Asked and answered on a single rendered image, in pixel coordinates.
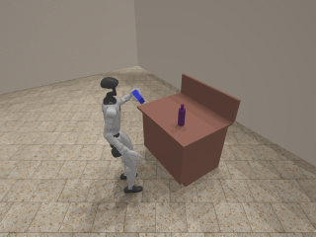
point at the robot right forearm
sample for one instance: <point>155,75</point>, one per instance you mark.
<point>118,145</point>

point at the robot left forearm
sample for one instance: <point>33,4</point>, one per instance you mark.
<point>125,99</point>

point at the robot right hand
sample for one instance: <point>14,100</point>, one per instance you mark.
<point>132,155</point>

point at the table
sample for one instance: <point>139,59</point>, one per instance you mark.
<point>192,150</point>

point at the robot left hand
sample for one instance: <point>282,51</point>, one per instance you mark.
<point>132,96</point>

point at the robot right upper arm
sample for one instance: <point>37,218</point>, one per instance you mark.
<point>111,114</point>

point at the right robot foot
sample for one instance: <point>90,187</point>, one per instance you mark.
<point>135,189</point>

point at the robot torso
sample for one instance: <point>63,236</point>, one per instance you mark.
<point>116,125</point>

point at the sponge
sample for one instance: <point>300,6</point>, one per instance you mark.
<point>138,97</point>

